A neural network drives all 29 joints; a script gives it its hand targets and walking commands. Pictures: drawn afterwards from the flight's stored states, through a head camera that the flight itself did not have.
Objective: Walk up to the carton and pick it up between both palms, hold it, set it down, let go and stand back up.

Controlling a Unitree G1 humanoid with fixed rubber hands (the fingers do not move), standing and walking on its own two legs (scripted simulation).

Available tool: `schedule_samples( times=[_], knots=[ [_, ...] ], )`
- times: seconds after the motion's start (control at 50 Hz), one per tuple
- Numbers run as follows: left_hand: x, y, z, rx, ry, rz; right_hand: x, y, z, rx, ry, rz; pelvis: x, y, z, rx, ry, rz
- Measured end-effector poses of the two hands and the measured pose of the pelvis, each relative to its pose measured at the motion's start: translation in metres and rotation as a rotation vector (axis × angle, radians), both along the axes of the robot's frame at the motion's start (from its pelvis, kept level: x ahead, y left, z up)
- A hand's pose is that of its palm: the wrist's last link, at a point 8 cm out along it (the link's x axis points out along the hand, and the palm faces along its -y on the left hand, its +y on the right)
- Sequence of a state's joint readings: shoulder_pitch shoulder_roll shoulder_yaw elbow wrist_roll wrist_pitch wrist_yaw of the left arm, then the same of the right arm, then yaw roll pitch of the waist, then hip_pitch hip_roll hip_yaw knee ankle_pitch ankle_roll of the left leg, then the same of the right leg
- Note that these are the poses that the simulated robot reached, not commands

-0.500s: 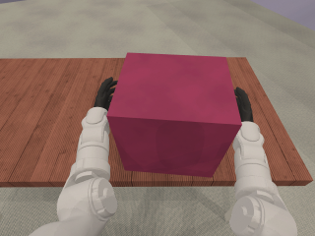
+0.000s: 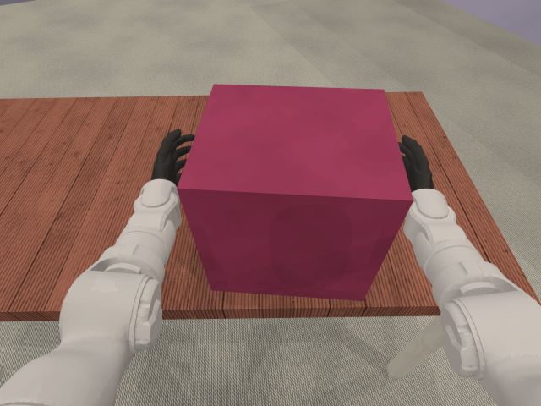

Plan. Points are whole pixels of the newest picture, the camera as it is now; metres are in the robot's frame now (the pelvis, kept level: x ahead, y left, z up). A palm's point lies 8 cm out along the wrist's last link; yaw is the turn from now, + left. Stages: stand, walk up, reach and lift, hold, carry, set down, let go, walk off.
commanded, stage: set down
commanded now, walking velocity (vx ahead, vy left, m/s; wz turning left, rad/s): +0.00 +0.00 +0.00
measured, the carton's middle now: (291, 197) +0.45 +0.03 +0.05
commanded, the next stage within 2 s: none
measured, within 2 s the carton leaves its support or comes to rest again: neither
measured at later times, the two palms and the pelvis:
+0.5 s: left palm (126, 217) +0.36 +0.27 +0.08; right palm (436, 216) +0.40 -0.19 +0.08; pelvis -0.04 +0.00 -0.01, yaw +3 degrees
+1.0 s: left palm (128, 255) +0.31 +0.26 +0.07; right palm (452, 270) +0.33 -0.20 +0.05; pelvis -0.02 -0.01 +0.01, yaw +3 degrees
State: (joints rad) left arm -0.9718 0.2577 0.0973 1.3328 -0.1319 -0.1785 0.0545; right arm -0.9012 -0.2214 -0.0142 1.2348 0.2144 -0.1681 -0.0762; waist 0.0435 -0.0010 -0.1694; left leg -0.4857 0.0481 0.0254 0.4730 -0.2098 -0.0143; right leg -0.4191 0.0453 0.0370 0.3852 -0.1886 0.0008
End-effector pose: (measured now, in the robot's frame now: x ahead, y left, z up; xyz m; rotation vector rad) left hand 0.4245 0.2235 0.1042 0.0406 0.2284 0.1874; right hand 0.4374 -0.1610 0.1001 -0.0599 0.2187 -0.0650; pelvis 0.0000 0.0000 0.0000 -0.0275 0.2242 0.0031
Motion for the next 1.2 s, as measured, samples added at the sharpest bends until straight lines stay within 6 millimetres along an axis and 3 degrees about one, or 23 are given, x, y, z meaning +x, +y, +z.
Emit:
schedule_samples(
  times=[0.14, 0.22, 0.36, 0.46, 0.56, 0.66, 0.76, 0.84, 0.92, 1.0, 1.14, 1.2],
  knots=[
    [-0.016, 0.025, 0.003, 0.006, 0.020, -0.005, -0.005, -0.032, 0.019, -0.051, 0.011, -0.070, -0.007, -0.004, -0.001, 0.005, -0.033, 0.021],
    [-0.032, 0.039, -0.003, 0.012, -0.012, 0.000, -0.018, -0.044, 0.013, -0.062, 0.000, -0.073, -0.014, -0.004, -0.002, 0.005, -0.032, 0.021],
    [-0.065, 0.057, -0.032, 0.048, 0.043, 0.010, -0.039, -0.042, -0.012, -0.006, 0.029, -0.027, -0.033, -0.002, -0.005, 0.006, -0.017, 0.035],
    [-0.064, 0.055, -0.027, 0.050, 0.005, 0.016, -0.039, -0.031, -0.019, 0.024, 0.039, 0.003, -0.042, -0.001, -0.010, 0.012, 0.018, 0.046],
    [-0.062, 0.040, -0.021, 0.040, -0.022, -0.032, -0.045, -0.027, -0.022, 0.021, 0.036, 0.018, -0.037, 0.000, -0.006, 0.009, -0.005, 0.046],
    [-0.076, 0.032, -0.019, 0.032, -0.023, -0.058, -0.063, -0.040, -0.021, 0.016, 0.002, -0.010, -0.023, 0.001, 0.001, 0.003, -0.067, 0.046],
    [-0.092, 0.036, -0.023, 0.019, 0.002, -0.046, -0.081, -0.057, -0.022, -0.003, 0.015, -0.019, -0.018, -0.001, 0.004, 0.013, -0.149, 0.038],
    [-0.101, 0.037, -0.033, 0.014, 0.014, -0.049, -0.094, -0.052, -0.027, -0.012, 0.024, 0.018, -0.018, -0.005, 0.005, 0.020, -0.184, 0.036],
    [-0.110, 0.035, -0.043, 0.003, 0.024, -0.048, -0.107, -0.046, -0.045, 0.003, 0.079, 0.028, -0.018, -0.007, 0.006, 0.020, -0.190, 0.039],
    [-0.115, 0.033, -0.038, 0.012, -0.004, -0.048, -0.112, -0.041, -0.045, 0.042, 0.033, 0.033, -0.017, -0.005, 0.006, 0.019, -0.197, 0.042],
    [-0.134, 0.029, -0.030, 0.011, -0.016, -0.057, -0.133, -0.056, -0.043, 0.058, -0.016, -0.006, -0.005, -0.002, 0.008, 0.020, -0.235, 0.040],
    [-0.147, 0.033, -0.040, -0.012, 0.015, -0.040, -0.146, -0.061, -0.047, 0.045, -0.003, -0.010, -0.002, -0.001, 0.008, 0.023, -0.250, 0.036]
  ],
)
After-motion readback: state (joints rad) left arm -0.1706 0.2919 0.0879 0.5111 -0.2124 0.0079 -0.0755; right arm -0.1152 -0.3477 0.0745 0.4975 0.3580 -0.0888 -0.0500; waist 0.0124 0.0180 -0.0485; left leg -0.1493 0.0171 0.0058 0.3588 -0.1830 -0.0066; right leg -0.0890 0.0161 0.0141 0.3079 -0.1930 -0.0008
